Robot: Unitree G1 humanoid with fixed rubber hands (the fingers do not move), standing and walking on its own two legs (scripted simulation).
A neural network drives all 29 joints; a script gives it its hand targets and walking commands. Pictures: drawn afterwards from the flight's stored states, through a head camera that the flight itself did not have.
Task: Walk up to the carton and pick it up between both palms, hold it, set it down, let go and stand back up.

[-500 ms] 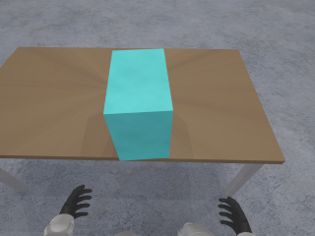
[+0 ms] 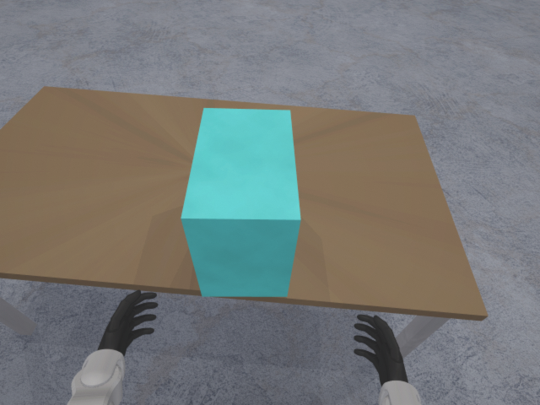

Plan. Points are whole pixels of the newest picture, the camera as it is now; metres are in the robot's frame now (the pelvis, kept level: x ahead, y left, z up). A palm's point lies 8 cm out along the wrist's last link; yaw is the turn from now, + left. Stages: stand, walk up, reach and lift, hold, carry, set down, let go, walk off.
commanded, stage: reach and lift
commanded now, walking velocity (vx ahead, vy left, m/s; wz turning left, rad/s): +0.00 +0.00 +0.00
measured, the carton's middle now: (246, 203) +0.52 +0.05 -0.07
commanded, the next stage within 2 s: none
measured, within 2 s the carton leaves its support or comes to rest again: neither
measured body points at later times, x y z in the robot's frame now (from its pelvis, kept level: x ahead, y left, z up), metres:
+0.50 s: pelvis +0.02 +0.03 +0.00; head +0.02 +0.04 +0.45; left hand +0.27 +0.26 -0.03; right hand +0.26 -0.15 -0.04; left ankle +0.00 +0.13 -0.72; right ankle +0.03 -0.09 -0.72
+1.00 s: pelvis +0.02 +0.04 +0.00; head +0.04 +0.05 +0.45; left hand +0.34 +0.26 +0.01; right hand +0.34 -0.14 +0.00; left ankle +0.00 +0.13 -0.72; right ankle +0.03 -0.09 -0.72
